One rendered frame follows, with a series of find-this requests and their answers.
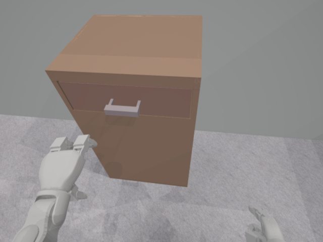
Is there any cabinet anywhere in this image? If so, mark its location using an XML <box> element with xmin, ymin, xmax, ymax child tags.
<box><xmin>45</xmin><ymin>15</ymin><xmax>202</xmax><ymax>187</ymax></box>

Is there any robot left forearm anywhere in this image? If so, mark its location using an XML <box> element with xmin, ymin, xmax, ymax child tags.
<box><xmin>12</xmin><ymin>189</ymin><xmax>71</xmax><ymax>242</ymax></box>

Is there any robot left hand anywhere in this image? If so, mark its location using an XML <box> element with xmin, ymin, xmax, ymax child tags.
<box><xmin>39</xmin><ymin>135</ymin><xmax>97</xmax><ymax>202</ymax></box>

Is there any handle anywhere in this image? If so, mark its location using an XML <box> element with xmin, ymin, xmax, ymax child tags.
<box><xmin>104</xmin><ymin>99</ymin><xmax>141</xmax><ymax>117</ymax></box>

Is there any robot right hand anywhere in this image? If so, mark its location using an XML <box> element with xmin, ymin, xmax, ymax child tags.
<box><xmin>245</xmin><ymin>205</ymin><xmax>285</xmax><ymax>242</ymax></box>

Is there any drawer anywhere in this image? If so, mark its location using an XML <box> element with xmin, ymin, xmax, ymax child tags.
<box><xmin>58</xmin><ymin>81</ymin><xmax>192</xmax><ymax>118</ymax></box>

